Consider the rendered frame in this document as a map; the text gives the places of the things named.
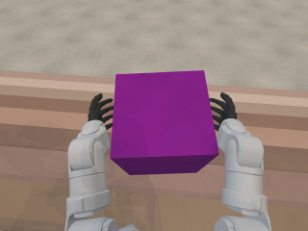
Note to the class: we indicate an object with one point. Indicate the carton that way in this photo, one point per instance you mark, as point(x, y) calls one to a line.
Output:
point(162, 123)

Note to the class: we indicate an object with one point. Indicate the right robot hand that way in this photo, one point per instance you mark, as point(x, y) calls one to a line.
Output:
point(229, 109)

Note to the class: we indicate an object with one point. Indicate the left robot hand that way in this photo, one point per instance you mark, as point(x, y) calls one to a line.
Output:
point(95, 110)

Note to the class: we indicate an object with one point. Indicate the robot left upper arm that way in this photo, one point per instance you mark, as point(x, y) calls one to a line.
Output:
point(94, 224)

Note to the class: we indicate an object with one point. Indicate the robot right upper arm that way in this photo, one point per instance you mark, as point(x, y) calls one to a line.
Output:
point(231, 223)

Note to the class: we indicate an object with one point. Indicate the robot right forearm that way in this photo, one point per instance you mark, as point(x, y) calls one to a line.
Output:
point(243, 190)

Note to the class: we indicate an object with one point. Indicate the robot left forearm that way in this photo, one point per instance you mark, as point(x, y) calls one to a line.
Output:
point(88, 193)

